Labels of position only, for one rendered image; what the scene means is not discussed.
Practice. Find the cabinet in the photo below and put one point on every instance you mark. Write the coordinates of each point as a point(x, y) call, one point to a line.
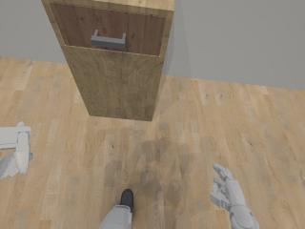
point(117, 84)

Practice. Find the drawer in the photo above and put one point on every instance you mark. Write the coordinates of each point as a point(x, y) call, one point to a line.
point(77, 24)

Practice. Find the left robot thigh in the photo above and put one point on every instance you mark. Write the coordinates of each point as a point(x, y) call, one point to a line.
point(117, 218)

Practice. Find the left robot shin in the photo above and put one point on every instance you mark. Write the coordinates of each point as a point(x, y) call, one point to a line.
point(122, 206)

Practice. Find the robot right hand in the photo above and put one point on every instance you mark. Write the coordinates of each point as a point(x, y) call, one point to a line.
point(230, 194)

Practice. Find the robot left hand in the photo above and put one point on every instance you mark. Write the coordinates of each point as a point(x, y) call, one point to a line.
point(16, 138)

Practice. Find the handle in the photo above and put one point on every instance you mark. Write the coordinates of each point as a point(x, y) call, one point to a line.
point(109, 42)

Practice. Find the robot right forearm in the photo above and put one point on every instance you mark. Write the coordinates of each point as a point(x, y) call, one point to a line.
point(241, 217)

